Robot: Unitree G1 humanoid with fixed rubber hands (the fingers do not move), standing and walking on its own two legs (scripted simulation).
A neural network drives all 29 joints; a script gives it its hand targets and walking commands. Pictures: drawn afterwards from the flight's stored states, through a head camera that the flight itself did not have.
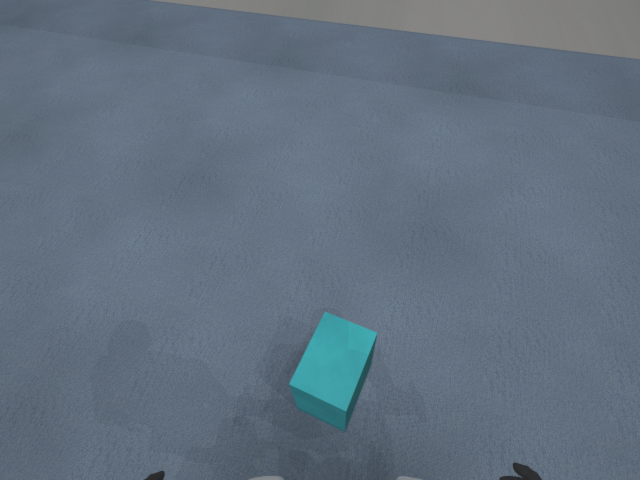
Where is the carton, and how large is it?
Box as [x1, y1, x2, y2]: [289, 312, 376, 431]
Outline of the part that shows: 324,312 289,385 296,405 299,409 344,431 371,362 376,332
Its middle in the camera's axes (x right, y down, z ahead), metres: +0.04 +0.38 +1.10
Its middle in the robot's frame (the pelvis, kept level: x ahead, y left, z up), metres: +0.44 +0.03 -0.64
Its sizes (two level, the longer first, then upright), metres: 0.216 0.154 0.249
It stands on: the floor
